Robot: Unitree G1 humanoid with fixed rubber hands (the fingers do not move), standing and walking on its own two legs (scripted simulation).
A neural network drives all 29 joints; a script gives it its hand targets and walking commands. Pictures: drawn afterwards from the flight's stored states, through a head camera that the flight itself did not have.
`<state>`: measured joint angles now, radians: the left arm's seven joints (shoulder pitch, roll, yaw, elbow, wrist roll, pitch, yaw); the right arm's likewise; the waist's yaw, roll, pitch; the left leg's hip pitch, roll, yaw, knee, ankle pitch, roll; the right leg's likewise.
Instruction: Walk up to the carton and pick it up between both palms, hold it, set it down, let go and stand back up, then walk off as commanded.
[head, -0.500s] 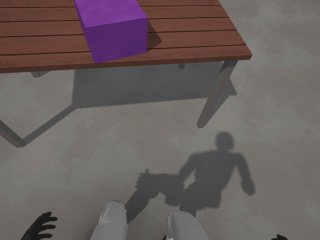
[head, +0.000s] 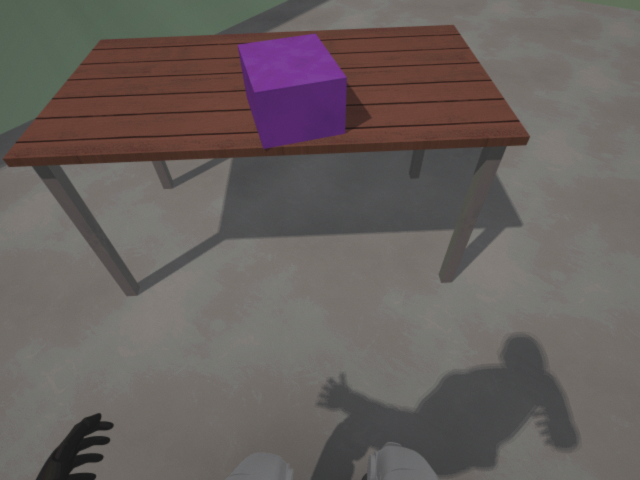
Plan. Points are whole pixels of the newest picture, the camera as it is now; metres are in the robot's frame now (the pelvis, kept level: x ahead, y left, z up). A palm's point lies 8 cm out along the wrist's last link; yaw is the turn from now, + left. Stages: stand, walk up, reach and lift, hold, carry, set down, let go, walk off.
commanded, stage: walk up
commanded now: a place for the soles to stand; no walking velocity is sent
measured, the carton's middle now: (290, 88) +0.99 +0.07 -0.01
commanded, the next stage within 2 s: none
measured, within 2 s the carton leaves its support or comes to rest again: neither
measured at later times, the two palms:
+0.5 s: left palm out of the picture +0.11 +0.37 -0.08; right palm out of the picture -0.04 -0.24 -0.03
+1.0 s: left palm (57, 477) +0.15 +0.33 -0.07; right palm out of the picture +0.07 -0.29 -0.08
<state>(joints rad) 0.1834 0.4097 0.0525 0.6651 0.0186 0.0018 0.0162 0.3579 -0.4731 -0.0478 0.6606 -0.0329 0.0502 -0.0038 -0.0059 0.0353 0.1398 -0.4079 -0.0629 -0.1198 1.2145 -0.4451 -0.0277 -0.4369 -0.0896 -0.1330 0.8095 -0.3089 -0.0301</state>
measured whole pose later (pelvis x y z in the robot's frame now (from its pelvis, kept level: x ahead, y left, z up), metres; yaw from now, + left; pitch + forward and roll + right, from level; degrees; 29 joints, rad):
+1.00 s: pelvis +0.03 +0.02 +0.01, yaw +2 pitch -3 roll +2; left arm 0.21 0.41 0.06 0.70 0.02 -0.03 -0.01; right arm 0.43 -0.40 -0.05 0.69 -0.03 -0.05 -0.01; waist -0.02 -0.03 0.13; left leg -0.36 -0.06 -0.03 1.00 -0.58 0.05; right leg -0.49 0.04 0.05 0.71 -0.18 -0.03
